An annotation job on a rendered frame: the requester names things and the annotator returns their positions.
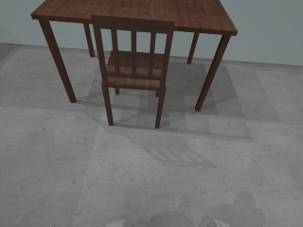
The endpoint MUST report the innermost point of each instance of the table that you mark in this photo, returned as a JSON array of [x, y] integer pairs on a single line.
[[196, 16]]

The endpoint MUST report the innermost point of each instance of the chair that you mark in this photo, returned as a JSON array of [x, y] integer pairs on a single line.
[[131, 69]]

